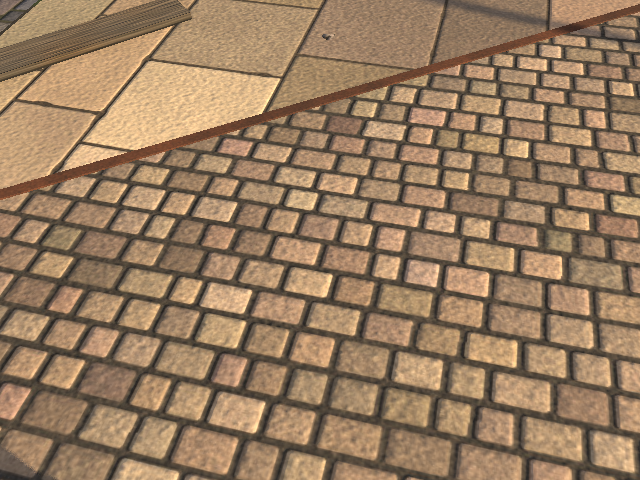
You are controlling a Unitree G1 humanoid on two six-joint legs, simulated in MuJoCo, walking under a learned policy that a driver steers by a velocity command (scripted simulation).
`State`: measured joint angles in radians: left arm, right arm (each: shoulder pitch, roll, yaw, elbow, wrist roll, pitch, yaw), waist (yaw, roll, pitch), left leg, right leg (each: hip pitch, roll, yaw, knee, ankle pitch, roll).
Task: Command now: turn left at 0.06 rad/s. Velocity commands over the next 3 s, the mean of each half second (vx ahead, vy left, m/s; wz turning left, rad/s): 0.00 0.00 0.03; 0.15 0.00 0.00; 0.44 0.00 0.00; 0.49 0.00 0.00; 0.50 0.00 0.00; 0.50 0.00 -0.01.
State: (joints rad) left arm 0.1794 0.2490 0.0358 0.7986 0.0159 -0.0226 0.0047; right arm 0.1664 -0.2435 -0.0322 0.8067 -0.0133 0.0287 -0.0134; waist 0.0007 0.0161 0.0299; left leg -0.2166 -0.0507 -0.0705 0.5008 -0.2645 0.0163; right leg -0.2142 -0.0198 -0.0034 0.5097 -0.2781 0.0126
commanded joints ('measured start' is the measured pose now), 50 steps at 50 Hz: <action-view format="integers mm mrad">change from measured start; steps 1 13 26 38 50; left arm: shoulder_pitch -16 -8 21 101 32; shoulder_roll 123 113 112 176 44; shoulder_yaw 23 11 0 15 -6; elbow -48 22 109 168 90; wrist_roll -3 -6 -9 -29 -23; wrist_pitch -16 -10 -7 3 -36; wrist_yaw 9 12 17 32 3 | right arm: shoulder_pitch -27 1 2 -2 351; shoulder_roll -107 -115 -110 -88 -182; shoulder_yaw -32 -39 -33 -24 -63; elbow -38 101 221 263 334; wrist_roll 3 9 11 23 36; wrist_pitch -12 -15 -15 -29 -105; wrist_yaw -7 -23 -31 -30 2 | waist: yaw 5 2 -2 24 -134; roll -50 -9 -22 -132 240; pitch -46 -29 -13 54 -56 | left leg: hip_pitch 17 51 59 -129 401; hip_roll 68 73 69 -8 320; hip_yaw -68 -63 -43 72 -321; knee -65 -80 -96 75 -244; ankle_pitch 148 202 193 -236 -174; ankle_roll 25 4 -5 5 125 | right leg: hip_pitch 7 19 20 3 -419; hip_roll -64 -40 -26 -121 20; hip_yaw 65 49 44 229 -48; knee -93 -106 -130 -267 338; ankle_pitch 135 156 148 -493 -193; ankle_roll -27 -35 -39 -147 -42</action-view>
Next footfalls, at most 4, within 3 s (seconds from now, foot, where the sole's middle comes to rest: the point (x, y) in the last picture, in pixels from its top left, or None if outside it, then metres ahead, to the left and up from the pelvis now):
1.46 right None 0.47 -0.10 -0.77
1.98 left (285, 366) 0.78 0.13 -0.77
2.54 right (381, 264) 1.08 -0.11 -0.77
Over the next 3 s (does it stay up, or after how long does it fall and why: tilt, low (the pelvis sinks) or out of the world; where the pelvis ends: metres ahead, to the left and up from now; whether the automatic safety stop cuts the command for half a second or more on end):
stays up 1.16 -0.02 0.00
